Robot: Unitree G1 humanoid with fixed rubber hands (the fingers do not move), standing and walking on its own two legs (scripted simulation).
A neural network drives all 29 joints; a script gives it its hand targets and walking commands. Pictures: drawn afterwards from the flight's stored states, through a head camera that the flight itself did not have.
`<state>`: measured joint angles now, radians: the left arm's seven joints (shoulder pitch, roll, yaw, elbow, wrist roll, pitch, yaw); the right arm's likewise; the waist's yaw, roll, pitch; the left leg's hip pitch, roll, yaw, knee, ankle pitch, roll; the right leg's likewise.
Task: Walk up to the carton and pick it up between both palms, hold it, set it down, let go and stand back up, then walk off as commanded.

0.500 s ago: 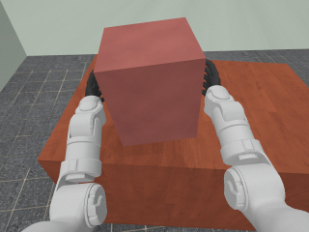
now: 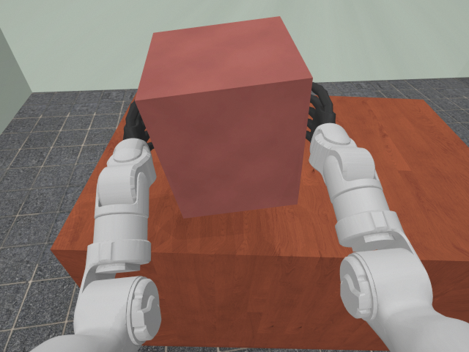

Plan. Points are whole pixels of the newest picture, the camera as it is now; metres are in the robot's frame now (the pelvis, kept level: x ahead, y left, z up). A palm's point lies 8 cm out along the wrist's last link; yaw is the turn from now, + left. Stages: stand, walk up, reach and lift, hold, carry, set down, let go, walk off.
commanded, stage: reach and lift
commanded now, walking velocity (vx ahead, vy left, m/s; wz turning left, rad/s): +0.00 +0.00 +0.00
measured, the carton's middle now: (229, 122) +0.44 +0.02 +0.21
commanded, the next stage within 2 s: hold in 0.06 s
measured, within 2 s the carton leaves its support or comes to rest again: neither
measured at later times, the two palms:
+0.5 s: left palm (135, 139) +0.38 +0.17 +0.21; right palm (327, 126) +0.39 -0.13 +0.23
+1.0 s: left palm (136, 137) +0.38 +0.16 +0.21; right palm (328, 124) +0.39 -0.13 +0.23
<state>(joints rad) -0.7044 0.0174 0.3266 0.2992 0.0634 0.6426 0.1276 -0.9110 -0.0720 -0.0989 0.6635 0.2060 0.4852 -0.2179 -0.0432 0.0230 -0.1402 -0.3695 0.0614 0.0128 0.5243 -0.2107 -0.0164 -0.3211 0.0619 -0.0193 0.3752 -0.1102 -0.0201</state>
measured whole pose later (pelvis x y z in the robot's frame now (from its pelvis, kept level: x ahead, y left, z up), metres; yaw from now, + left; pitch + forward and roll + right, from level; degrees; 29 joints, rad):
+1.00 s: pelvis +0.00 +0.00 +0.00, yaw +0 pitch +2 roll -2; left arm -0.70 0.03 0.33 0.23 0.06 0.75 0.12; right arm -0.91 -0.07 -0.09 0.58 0.24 0.60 -0.26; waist -0.06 0.02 -0.16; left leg -0.35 0.06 0.01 0.52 -0.21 -0.02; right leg -0.31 0.06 -0.02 0.37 -0.11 -0.02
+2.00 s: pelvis +0.00 +0.00 +0.00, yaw +0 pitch +2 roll -2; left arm -0.70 0.03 0.33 0.22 0.06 0.76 0.11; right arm -0.91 -0.07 -0.09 0.57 0.24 0.61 -0.26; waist -0.07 0.02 -0.16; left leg -0.35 0.06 0.01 0.52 -0.21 -0.02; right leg -0.30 0.06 -0.02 0.38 -0.11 -0.02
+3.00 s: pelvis +0.00 +0.00 +0.00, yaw +0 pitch +2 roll -2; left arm -0.70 0.03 0.33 0.22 0.06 0.76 0.11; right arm -0.91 -0.07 -0.09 0.57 0.25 0.61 -0.26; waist -0.07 0.02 -0.16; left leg -0.35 0.06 0.01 0.52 -0.21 -0.02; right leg -0.30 0.06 -0.02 0.38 -0.12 -0.02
